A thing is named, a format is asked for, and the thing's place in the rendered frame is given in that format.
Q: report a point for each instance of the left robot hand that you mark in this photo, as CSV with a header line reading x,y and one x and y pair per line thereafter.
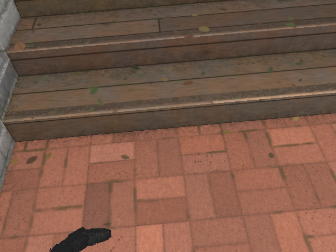
x,y
81,238

